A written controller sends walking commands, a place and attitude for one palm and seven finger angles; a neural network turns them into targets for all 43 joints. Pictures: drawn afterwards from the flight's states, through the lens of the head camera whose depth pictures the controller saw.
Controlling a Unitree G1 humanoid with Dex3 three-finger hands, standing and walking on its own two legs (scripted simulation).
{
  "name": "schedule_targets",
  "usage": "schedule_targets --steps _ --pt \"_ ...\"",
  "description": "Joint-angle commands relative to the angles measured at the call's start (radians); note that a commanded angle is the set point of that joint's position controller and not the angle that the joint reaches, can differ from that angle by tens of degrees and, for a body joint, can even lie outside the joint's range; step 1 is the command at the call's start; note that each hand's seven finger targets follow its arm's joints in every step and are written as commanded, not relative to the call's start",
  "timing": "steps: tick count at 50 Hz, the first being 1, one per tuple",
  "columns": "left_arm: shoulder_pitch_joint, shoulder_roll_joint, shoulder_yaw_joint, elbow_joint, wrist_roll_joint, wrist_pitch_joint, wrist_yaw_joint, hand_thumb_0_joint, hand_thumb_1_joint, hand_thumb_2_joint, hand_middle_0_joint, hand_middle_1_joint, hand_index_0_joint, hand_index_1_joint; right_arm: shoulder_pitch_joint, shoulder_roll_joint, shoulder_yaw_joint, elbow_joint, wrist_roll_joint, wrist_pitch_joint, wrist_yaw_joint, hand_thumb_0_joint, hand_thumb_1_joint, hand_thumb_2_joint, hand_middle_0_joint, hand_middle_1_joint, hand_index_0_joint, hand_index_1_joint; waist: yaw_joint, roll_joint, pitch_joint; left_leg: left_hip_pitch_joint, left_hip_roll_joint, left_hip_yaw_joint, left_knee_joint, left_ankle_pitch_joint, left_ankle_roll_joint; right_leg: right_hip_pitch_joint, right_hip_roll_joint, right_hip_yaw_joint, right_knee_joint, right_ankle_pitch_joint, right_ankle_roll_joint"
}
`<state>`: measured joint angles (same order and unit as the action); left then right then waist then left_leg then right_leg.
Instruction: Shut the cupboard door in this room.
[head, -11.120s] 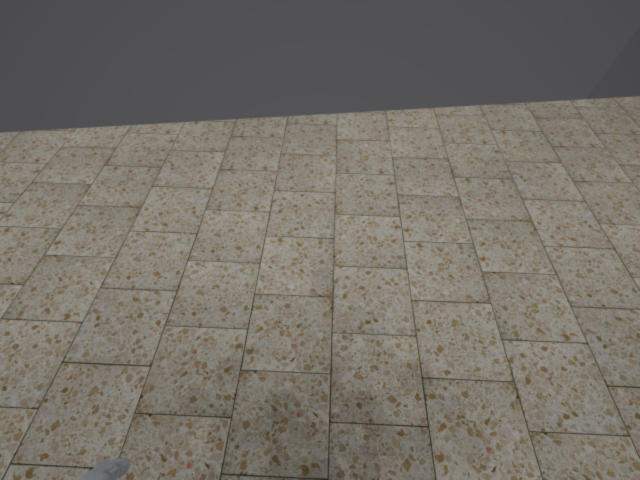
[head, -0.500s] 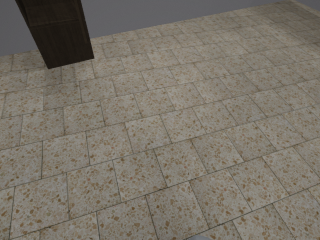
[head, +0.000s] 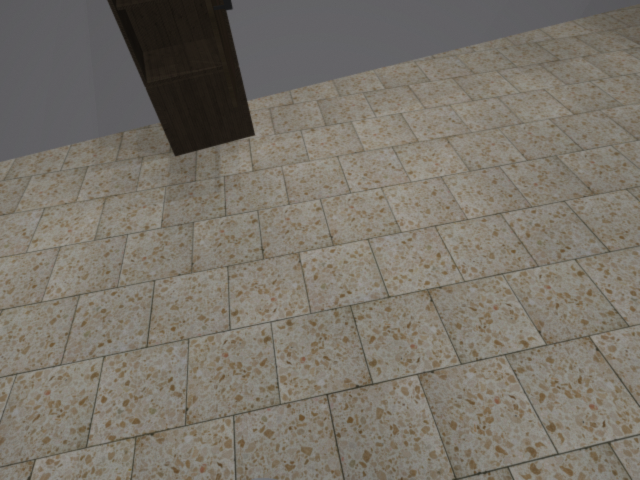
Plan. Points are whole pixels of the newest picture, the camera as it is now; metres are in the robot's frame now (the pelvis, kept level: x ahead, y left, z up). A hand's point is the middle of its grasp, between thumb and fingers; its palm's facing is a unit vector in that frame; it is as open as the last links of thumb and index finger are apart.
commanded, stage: turn or walk to find it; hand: left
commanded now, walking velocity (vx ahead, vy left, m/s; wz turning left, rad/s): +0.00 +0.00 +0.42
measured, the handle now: out of the picture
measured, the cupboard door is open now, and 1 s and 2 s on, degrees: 80 80 80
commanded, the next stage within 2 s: stand and wait in 1.10 s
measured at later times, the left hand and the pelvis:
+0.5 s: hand out of the picture -0.02 +0.24 -0.17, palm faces +0.19 -0.95 -0.24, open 7.4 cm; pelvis -0.03 +0.03 +0.00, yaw +8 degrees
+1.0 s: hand out of the picture -0.09 +0.20 -0.17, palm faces +0.38 -0.89 -0.25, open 7.4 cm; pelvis -0.06 +0.01 -0.01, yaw +22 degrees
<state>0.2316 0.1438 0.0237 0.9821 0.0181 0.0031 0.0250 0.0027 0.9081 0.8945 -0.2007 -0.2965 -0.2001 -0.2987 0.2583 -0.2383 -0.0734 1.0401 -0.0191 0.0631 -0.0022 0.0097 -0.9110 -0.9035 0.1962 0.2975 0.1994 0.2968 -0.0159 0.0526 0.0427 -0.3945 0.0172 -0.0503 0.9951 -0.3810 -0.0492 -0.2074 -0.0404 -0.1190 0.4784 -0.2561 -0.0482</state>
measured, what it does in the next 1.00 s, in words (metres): steps on the spot, turning left: left foot, then right foot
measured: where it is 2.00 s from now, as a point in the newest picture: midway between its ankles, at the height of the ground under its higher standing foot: outside the picture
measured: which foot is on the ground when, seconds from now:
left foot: up 0.00-0.20, down 0.22-0.62, up 0.64-1.00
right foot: down 0.00-0.22, up 0.24-0.60, down 0.62-1.00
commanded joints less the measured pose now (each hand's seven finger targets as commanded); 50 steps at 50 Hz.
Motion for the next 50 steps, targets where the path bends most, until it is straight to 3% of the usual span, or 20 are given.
schedule_targets --steps 1,4,6,9,10,11,12,13,15,19,26,29,30,31,32,34,35,37,47,50 --pt "0.075 0.193 0.041 -0.011 0.007 -0.021 0.005 0.0 0.9 0.9 -0.2 -0.3 -0.2 -0.3 -0.039 -0.02 0.007 -0.044 0.005 -0.023 -0.006 0.0 -0.9 -0.9 0.2 0.3 0.2 0.3 0.057 -0.224 -0.013 0.001 0.015 0.051 -0.164 -0.062 -0.001 0.07 -0.239 0.22 -0.185 0.296 -0.098" --pt "0.111 0.22 0.05 0.026 0.008 -0.018 0.008 0.0 0.9 0.9 -0.2 -0.3 -0.2 -0.3 -0.075 -0.018 0.016 -0.046 0.013 -0.032 -0.009 0.0 -0.9 -0.9 0.2 0.3 0.2 0.3 0.073 -0.232 -0.039 0.028 0.007 0.066 -0.256 -0.098 0.005 0.125 -0.271 0.229 -0.143 0.423 -0.122" --pt "0.106 0.225 0.054 0.035 0.008 -0.015 0.012 0.0 0.9 0.9 -0.2 -0.3 -0.2 -0.3 -0.055 -0.01 0.021 -0.036 0.016 -0.038 -0.012 0.0 -0.9 -0.9 0.2 0.3 0.2 0.3 0.06 -0.224 -0.075 0.073 0.001 0.078 -0.35 -0.067 0.01 0.142 -0.273 0.215 -0.106 0.461 -0.115" --pt "0.066 0.213 0.053 0.041 -0.005 -0.005 0.012 0.0 0.9 0.9 -0.2 -0.3 -0.2 -0.3 0.003 -0.02 0.022 -0.009 0.018 -0.049 -0.012 0.0 -0.9 -0.9 0.2 0.3 0.2 0.3 0.016 -0.173 -0.085 0.266 0.01 0.088 -0.597 0.152 0.026 0.024 -0.237 0.145 -0.028 0.318 -0.032" --pt "0.07 0.18 0.048 0.031 -0.012 0.003 0.01 0.0 0.9 0.9 -0.2 -0.3 -0.2 -0.3 0.014 -0.06 0.016 -0.011 0.012 -0.058 -0.011 0.0 -0.9 -0.9 0.2 0.3 0.2 0.3 0.007 -0.05 -0.087 0.338 0.099 -0.019 -0.665 0.225 0.06 -0.08 -0.172 0.08 0.058 0.172 0.02" --pt "0.071 0.133 0.038 0.007 -0.013 0.01 0.004 0.0 0.9 0.9 -0.2 -0.3 -0.2 -0.3 0.005 -0.129 0.002 -0.025 0.003 -0.059 -0.013 0.0 -0.9 -0.9 0.2 0.3 0.2 0.3 0.014 0.141 -0.059 0.349 0.27 -0.214 -0.688 0.355 0.14 -0.219 -0.079 -0.003 0.182 -0.047 0.08" --pt "0.006 0.126 0.027 -0.008 -0.006 0.021 0.006 0.0 0.9 0.9 -0.2 -0.3 -0.2 -0.3 -0.003 -0.148 -0.004 -0.026 0.001 -0.053 -0.018 0.0 -0.9 -0.9 0.2 0.3 0.2 0.3 -0.016 0.231 -0.024 0.262 0.333 -0.284 -0.76 0.381 0.214 -0.237 -0.05 0.004 0.331 -0.281 0.099" --pt "-0.032 0.145 0.032 -0.008 -0.002 0.032 0.007 0.0 0.9 0.9 -0.2 -0.3 -0.2 -0.3 -0.016 -0.134 0.0 -0.025 0.001 -0.052 -0.025 0.0 -0.9 -0.9 0.2 0.3 0.2 0.3 -0.015 0.196 0.021 0.194 0.311 -0.268 -0.766 0.391 0.23 -0.237 -0.058 0.065 0.424 -0.281 0.098" --pt "-0.004 0.138 0.035 0.01 0.0 0.032 -0.003 0.0 0.9 0.9 -0.2 -0.3 -0.2 -0.3 -0.075 -0.117 0.009 -0.038 0.0 -0.055 -0.03 0.0 -0.9 -0.9 0.2 0.3 0.2 0.3 0.021 0.125 0.028 0.213 0.254 -0.203 -0.721 0.448 0.219 -0.27 -0.056 0.083 0.501 -0.22 0.102" --pt "-0.009 0.134 0.035 0.005 -0.004 0.025 -0.006 0.0 0.9 0.9 -0.2 -0.3 -0.2 -0.3 -0.053 -0.128 -0.001 -0.047 0.003 -0.059 -0.029 0.0 -0.9 -0.9 0.2 0.3 0.2 0.3 0.006 0.071 -0.019 0.277 0.219 -0.164 -0.677 0.575 0.216 -0.275 -0.045 0.081 0.494 -0.191 0.122" --pt "-0.029 0.131 0.035 -0.049 -0.01 0.018 -0.001 0.0 0.9 0.9 -0.2 -0.3 -0.2 -0.3 -0.052 -0.15 -0.022 -0.085 -0.006 -0.048 -0.019 0.0 -0.9 -0.9 0.2 0.3 0.2 0.3 -0.001 0.114 -0.062 0.248 0.194 -0.249 -0.621 0.605 0.216 -0.153 -0.001 0.071 0.242 -0.185 0.118" --pt "0.047 0.159 0.04 -0.042 -0.011 -0.001 0.003 0.0 0.9 0.9 -0.2 -0.3 -0.2 -0.3 -0.067 -0.142 -0.027 -0.103 0.004 -0.046 -0.013 0.0 -0.9 -0.9 0.2 0.3 0.2 0.3 0.04 0.062 -0.11 0.166 0.13 -0.236 -0.518 0.544 0.152 0.054 -0.002 0.062 -0.065 0.049 0.112" --pt "0.071 0.203 0.049 -0.039 -0.003 -0.011 0.009 0.0 0.9 0.9 -0.2 -0.3 -0.2 -0.3 -0.055 -0.101 -0.023 -0.11 0.011 -0.049 -0.008 0.0 -0.9 -0.9 0.2 0.3 0.2 0.3 0.049 -0.049 -0.13 0.033 0.072 -0.177 -0.43 0.374 0.1 0.2 -0.114 0.158 -0.139 0.122 0.085" --pt "0.084 0.286 0.067 -0.042 0.008 -0.017 0.015 0.0 0.9 0.9 -0.2 -0.3 -0.2 -0.3 -0.057 -0.042 -0.009 -0.138 0.013 -0.052 -0.001 0.0 -0.9 -0.9 0.2 0.3 0.2 0.3 0.055 -0.292 -0.109 -0.147 -0.063 -0.018 -0.257 0.011 0.033 0.273 -0.341 0.367 -0.159 0.251 -0.011" --pt "0.086 0.298 0.073 -0.058 0.001 -0.017 0.013 0.0 0.9 0.9 -0.2 -0.3 -0.2 -0.3 -0.084 -0.078 -0.021 -0.148 0.002 -0.033 -0.006 0.0 -0.9 -0.9 0.2 0.3 0.2 0.3 0.075 -0.329 -0.09 -0.146 -0.055 -0.029 -0.064 -0.203 0.025 0.143 -0.437 0.419 -0.19 0.279 -0.1" --pt "-0.001 0.248 0.065 -0.085 -0.001 -0.009 0.017 0.0 0.9 0.9 -0.2 -0.3 -0.2 -0.3 -0.091 -0.088 -0.03 -0.137 -0.001 -0.015 0.001 0.0 -0.9 -0.9 0.2 0.3 0.2 0.3 0.033 -0.224 0.012 -0.164 -0.018 -0.052 0.153 -0.133 0.029 0.004 -0.376 0.345 -0.203 0.194 -0.114" --pt "-0.045 0.225 0.057 -0.097 0.001 -0.011 0.014 0.0 0.9 0.9 -0.2 -0.3 -0.2 -0.3 -0.066 -0.077 -0.028 -0.115 -0.004 -0.012 0.008 0.0 -0.9 -0.9 0.2 0.3 0.2 0.3 0.01 -0.183 0.02 -0.16 -0.005 -0.037 0.194 -0.071 0.018 0.004 -0.322 0.245 -0.176 0.227 -0.089" --pt "-0.055 0.208 0.05 -0.109 0.001 -0.019 0.012 0.0 0.9 0.9 -0.2 -0.3 -0.2 -0.3 -0.027 -0.066 -0.023 -0.099 -0.003 -0.009 0.014 0.0 -0.9 -0.9 0.2 0.3 0.2 0.3 0.001 -0.202 -0.006 -0.154 0.002 -0.003 0.21 -0.015 -0.004 0.04 -0.28 0.149 -0.15 0.309 -0.068" --pt "0.046 0.274 0.069 -0.068 0.014 -0.008 0.008 0.0 0.9 0.9 -0.2 -0.3 -0.2 -0.3 -0.135 -0.046 0.003 -0.131 0.01 -0.021 0.017 0.0 -0.9 -0.9 0.2 0.3 0.2 0.3 0.063 -0.262 -0.035 -0.032 0.018 0.107 -0.161 -0.086 -0.011 0.107 -0.319 0.086 -0.091 0.418 -0.096" --pt "0.041 0.284 0.074 -0.056 0.011 -0.001 0.005 0.0 0.9 0.9 -0.2 -0.3 -0.2 -0.3 -0.092 -0.046 0.006 -0.124 0.011 -0.034 0.012 0.0 -0.9 -0.9 0.2 0.3 0.2 0.3 0.04 -0.255 -0.072 0.07 0.0 0.148 -0.375 -0.002 0.001 0.118 -0.309 0.05 -0.004 0.452 -0.06"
